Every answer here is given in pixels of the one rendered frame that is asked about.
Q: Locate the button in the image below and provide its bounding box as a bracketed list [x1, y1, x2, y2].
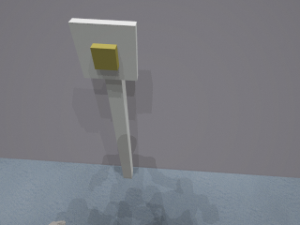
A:
[90, 43, 119, 70]

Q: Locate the panel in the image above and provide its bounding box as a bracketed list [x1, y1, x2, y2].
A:
[68, 18, 138, 179]

